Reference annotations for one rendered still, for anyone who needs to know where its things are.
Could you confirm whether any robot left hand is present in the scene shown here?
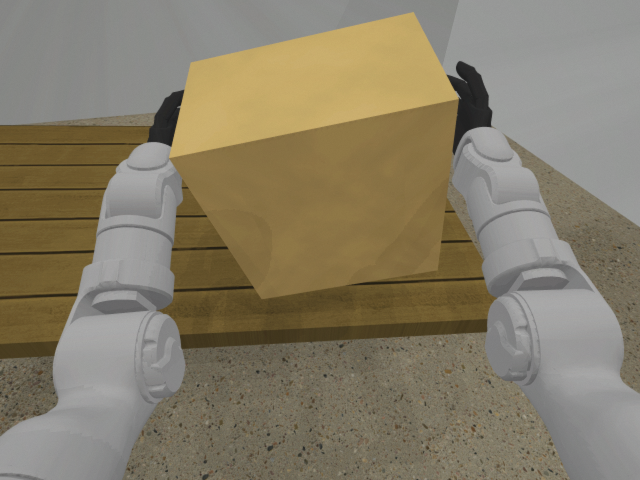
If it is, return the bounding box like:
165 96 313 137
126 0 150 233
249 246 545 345
147 90 184 147

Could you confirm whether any robot right upper arm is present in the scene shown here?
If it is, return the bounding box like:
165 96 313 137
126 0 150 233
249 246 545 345
485 289 640 480

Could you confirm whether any carton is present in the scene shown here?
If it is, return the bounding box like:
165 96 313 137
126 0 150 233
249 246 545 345
169 12 459 299

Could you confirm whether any right robot forearm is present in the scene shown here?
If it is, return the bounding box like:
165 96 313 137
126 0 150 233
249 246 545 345
452 127 624 369

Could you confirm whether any robot left upper arm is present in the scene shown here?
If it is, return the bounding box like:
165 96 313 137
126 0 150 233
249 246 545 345
0 310 185 480

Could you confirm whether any left robot forearm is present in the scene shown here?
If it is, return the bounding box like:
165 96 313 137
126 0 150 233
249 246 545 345
53 142 183 396

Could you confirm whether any robot right hand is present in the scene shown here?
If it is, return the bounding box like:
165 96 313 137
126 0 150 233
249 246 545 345
447 61 492 156

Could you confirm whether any table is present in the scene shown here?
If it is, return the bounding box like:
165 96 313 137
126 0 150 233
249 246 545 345
0 125 497 359

